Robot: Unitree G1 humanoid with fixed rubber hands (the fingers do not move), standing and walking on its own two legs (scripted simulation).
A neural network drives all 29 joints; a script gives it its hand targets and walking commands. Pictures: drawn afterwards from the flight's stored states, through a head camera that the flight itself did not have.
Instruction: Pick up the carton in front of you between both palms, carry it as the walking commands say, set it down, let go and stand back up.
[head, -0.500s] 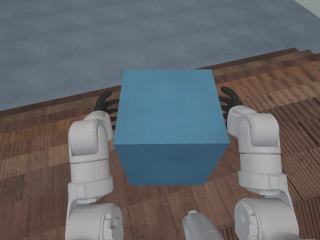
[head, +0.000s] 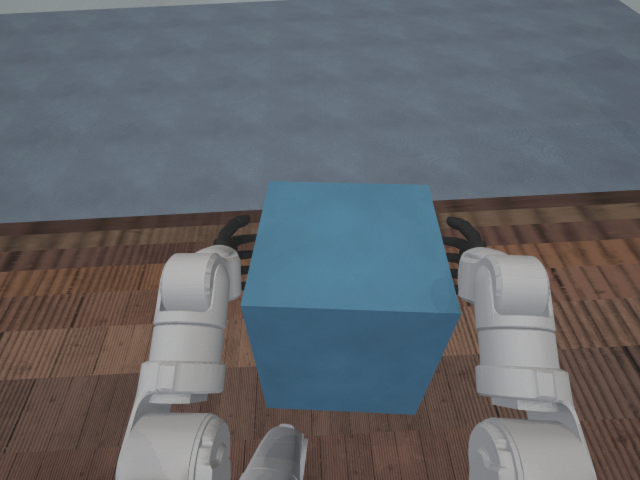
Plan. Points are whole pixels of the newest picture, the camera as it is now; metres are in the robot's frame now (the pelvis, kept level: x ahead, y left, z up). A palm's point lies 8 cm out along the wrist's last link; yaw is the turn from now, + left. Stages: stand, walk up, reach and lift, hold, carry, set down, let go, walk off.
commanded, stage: carry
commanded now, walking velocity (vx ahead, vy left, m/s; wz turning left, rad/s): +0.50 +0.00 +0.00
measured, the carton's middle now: (344, 301) +0.35 +0.03 +0.01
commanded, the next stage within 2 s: none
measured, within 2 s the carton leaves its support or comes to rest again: neither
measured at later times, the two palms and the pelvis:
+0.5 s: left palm (322, 172) +0.74 +0.09 -0.10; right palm (460, 183) +0.71 -0.20 -0.09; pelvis +0.38 -0.01 -0.17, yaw -1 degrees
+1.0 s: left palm (331, 135) +1.14 +0.10 -0.28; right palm (424, 142) +1.13 -0.20 -0.29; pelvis +0.79 -0.05 -0.40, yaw -2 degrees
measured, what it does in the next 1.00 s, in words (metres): goes down: left foot 0.16 m lower, then right foot 0.16 m lower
